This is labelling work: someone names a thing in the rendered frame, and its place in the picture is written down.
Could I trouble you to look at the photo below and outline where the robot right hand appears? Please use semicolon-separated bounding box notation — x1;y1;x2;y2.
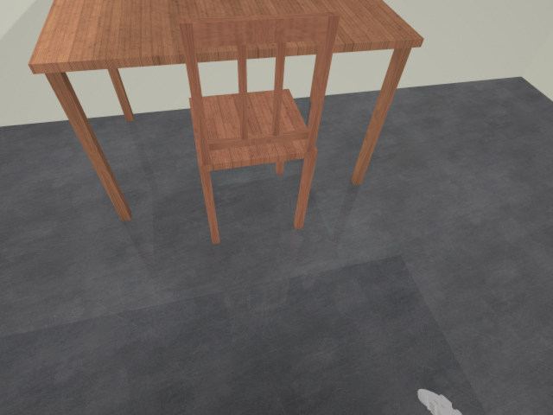
417;389;462;415

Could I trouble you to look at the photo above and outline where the chair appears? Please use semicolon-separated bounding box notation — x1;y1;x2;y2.
179;12;340;244

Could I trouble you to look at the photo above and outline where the table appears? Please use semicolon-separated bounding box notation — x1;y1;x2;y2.
28;0;424;221

